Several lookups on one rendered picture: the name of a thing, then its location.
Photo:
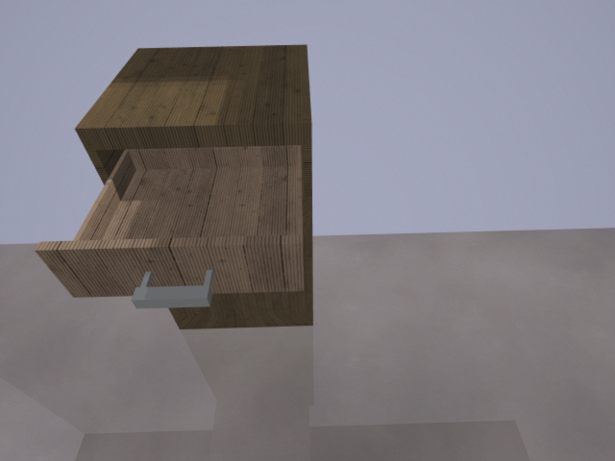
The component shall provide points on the drawer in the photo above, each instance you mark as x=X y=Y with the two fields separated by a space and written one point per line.
x=179 y=212

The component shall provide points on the cabinet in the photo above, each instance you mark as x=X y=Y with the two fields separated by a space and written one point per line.
x=200 y=97

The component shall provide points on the handle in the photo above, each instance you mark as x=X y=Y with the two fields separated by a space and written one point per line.
x=172 y=296

